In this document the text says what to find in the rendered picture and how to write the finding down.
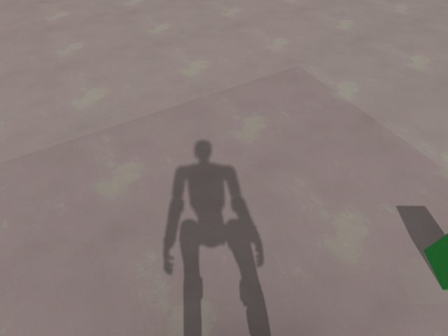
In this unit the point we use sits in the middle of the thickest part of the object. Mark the carton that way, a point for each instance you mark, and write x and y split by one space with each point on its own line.
437 255

